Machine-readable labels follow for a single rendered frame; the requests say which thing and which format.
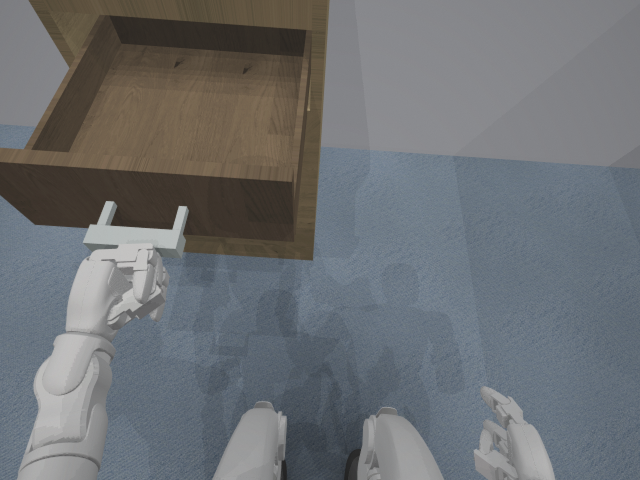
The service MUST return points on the robot left hand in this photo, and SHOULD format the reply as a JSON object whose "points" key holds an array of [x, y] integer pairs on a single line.
{"points": [[132, 272]]}

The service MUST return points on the robot left forearm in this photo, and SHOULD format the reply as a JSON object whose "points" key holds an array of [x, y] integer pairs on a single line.
{"points": [[69, 433]]}

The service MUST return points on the robot thigh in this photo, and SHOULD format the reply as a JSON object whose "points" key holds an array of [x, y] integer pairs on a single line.
{"points": [[258, 442], [397, 450]]}

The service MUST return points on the cabinet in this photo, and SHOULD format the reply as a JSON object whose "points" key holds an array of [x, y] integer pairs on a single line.
{"points": [[69, 22]]}

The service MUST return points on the drawer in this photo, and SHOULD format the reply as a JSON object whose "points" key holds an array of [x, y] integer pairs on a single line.
{"points": [[154, 114]]}

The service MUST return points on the robot right hand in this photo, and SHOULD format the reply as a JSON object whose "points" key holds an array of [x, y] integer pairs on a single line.
{"points": [[522, 453]]}

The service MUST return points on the robot right thigh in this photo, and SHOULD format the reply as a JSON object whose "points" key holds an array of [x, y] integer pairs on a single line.
{"points": [[397, 450]]}

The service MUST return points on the robot left thigh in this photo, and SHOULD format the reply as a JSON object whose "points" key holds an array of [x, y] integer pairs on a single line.
{"points": [[258, 442]]}

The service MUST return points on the handle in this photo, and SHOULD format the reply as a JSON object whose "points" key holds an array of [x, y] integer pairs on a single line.
{"points": [[168, 243]]}

